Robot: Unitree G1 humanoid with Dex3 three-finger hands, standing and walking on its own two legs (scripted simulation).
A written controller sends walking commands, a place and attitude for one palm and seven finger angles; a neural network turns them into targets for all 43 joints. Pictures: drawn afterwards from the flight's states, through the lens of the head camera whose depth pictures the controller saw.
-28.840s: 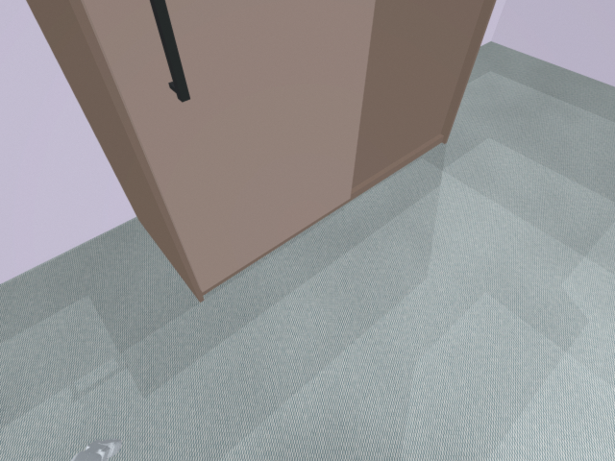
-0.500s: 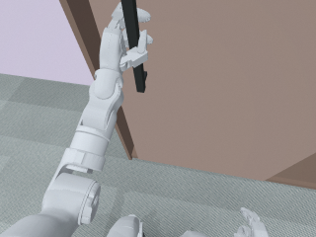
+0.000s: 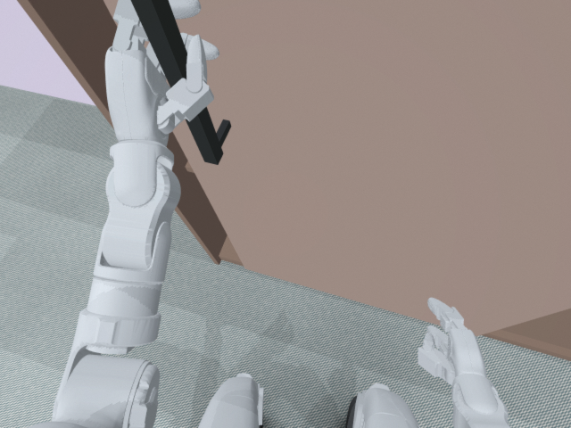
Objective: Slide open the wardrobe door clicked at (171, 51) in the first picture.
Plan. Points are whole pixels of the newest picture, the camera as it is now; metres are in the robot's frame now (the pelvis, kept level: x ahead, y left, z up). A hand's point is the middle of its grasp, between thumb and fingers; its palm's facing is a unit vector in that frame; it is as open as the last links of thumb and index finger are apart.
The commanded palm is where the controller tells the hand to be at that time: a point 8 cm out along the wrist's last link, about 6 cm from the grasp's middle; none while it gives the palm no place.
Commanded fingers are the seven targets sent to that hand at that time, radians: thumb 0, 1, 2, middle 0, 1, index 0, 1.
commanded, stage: step sideways, sliding the door along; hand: left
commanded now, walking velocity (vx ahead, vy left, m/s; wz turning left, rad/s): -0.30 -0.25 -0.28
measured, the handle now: (187, 56) +0.45 +0.16 +0.21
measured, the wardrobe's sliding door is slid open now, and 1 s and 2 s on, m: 0.11 0.46 0.46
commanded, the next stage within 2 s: stop walking and hold the door there in 1.04 s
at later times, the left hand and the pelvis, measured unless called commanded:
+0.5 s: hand (414, 129) +0.37 -0.07 +0.21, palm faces +0.01 -1.00 -0.03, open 6.1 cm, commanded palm +0.34 -0.08 +0.21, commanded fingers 0.00 0.90 0.90 -0.45 -1.40 -0.45 -1.40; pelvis +0.01 -0.15 +0.01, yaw -1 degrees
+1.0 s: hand out of the picture +0.35 -0.21 +0.21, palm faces +0.07 -1.00 -0.04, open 5.9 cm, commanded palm +0.32 -0.23 +0.21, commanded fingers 0.00 0.90 0.90 -0.45 -1.40 -0.45 -1.40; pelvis -0.04 -0.30 +0.01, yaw -5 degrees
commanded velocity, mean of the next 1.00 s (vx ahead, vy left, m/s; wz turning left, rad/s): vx -0.21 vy -0.27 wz -0.18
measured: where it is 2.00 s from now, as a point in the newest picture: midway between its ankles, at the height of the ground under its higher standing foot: outside the picture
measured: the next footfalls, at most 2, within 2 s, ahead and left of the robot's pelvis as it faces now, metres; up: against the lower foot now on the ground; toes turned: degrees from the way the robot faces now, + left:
right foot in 0.24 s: +0.11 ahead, -0.23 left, +0.00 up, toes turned -5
left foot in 0.48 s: +0.04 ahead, -0.03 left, +0.00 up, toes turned +7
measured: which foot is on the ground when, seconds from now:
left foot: down 0.00-0.26, up 0.28-0.46, down 0.48-0.80, up 0.82-0.98, down 1.00-1.00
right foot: down 0.00-0.00, up 0.02-0.22, down 0.24-0.48, up 0.50-0.76, down 0.78-0.98, up 1.00-1.00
